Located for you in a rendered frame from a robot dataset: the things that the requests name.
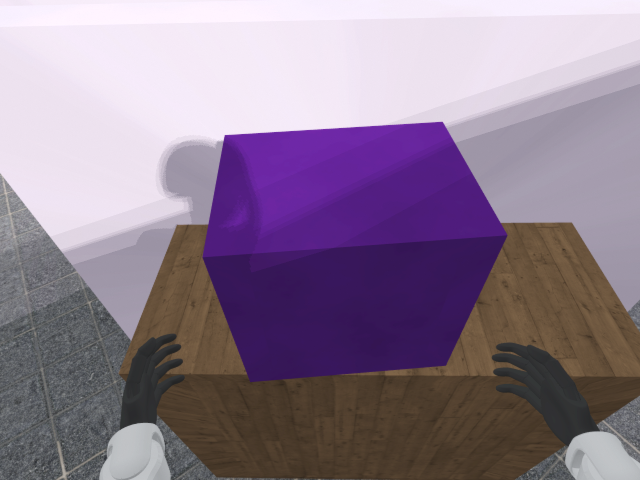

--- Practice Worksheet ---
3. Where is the left robot forearm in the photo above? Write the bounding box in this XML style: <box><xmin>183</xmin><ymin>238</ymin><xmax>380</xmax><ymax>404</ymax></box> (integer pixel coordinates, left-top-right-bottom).
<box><xmin>99</xmin><ymin>423</ymin><xmax>171</xmax><ymax>480</ymax></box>

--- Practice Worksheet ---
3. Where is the right robot hand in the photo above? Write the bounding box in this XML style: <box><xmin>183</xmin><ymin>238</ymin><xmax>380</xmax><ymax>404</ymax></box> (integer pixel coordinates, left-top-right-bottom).
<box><xmin>492</xmin><ymin>343</ymin><xmax>600</xmax><ymax>447</ymax></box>

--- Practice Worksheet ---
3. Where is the right robot forearm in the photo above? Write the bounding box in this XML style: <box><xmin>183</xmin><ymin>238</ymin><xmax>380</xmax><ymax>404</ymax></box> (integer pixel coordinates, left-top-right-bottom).
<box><xmin>565</xmin><ymin>431</ymin><xmax>640</xmax><ymax>480</ymax></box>

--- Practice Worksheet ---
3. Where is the pedestal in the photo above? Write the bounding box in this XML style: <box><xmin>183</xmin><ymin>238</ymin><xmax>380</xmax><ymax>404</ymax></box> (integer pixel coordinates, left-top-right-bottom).
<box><xmin>118</xmin><ymin>222</ymin><xmax>640</xmax><ymax>480</ymax></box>

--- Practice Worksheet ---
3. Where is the carton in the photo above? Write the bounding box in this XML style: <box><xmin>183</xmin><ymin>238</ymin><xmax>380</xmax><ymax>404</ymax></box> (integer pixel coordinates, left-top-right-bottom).
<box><xmin>202</xmin><ymin>122</ymin><xmax>508</xmax><ymax>382</ymax></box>

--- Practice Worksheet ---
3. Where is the left robot hand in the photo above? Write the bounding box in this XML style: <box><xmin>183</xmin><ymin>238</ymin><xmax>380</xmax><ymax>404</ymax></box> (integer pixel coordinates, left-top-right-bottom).
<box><xmin>120</xmin><ymin>334</ymin><xmax>185</xmax><ymax>430</ymax></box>

